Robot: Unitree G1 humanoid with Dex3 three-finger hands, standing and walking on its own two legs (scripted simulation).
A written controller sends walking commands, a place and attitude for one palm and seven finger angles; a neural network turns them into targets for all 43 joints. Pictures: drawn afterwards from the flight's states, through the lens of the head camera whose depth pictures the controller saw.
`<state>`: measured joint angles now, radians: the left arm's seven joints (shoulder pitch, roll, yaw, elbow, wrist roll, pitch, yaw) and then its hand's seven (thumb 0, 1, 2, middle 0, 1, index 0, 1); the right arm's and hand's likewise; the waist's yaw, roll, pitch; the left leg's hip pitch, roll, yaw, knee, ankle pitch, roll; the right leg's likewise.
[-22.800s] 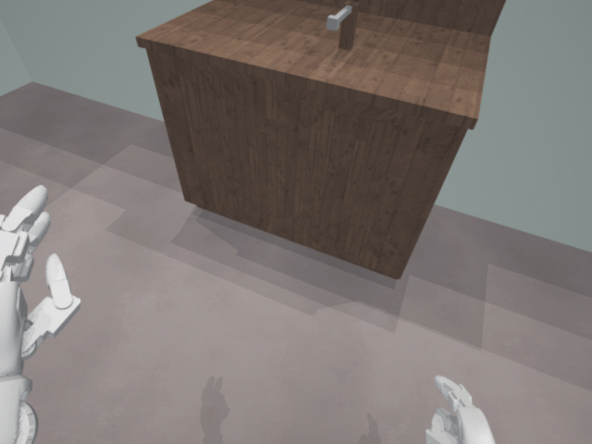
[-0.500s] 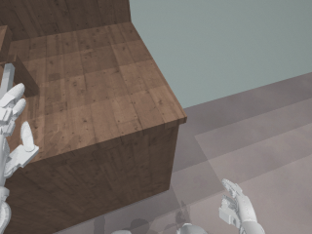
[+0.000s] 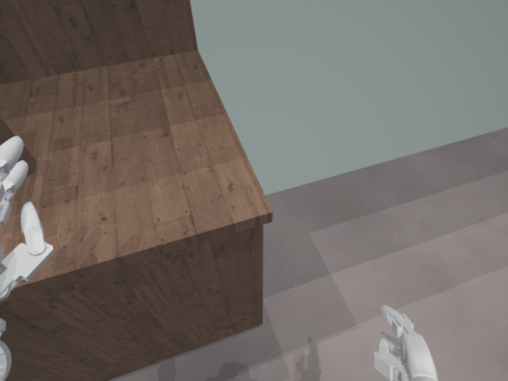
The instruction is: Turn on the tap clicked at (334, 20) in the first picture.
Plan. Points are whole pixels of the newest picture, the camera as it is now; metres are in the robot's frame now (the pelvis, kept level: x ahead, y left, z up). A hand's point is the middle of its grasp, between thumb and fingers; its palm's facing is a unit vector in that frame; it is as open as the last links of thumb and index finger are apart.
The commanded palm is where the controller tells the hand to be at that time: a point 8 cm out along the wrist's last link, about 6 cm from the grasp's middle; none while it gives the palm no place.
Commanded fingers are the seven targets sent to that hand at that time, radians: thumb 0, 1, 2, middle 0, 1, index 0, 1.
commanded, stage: come to a stop and stand still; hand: left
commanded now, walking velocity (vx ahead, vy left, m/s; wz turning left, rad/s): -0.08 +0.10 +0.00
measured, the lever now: out of the picture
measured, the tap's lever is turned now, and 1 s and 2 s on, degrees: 1 0 0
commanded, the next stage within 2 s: look again from close up in 1.38 s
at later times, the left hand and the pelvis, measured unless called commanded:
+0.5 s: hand (2, 254) +0.22 +0.30 +0.16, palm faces +0.35 -0.88 -0.32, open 7.4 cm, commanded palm +0.17 +0.35 +0.18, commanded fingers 0.00 0.90 0.90 -0.20 -0.30 -0.20 -0.30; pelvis -0.01 +0.08 +0.00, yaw -3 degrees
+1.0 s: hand out of the picture +0.24 +0.34 +0.16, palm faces +0.35 -0.87 -0.34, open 7.4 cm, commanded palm +0.18 +0.37 +0.18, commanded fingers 0.00 0.90 0.90 -0.20 -0.30 -0.20 -0.30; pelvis +0.01 +0.10 +0.00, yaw -2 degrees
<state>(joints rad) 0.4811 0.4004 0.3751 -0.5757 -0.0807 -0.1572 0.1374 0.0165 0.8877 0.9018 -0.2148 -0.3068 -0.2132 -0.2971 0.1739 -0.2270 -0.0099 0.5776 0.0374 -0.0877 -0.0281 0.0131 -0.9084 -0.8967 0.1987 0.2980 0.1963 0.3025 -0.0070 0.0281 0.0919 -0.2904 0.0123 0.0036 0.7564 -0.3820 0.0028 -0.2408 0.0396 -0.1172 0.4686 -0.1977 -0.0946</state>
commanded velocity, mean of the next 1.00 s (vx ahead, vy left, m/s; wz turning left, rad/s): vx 0.00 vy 0.01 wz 0.00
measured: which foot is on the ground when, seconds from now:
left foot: up 0.00-0.22, down 0.24-1.00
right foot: down 0.00-1.00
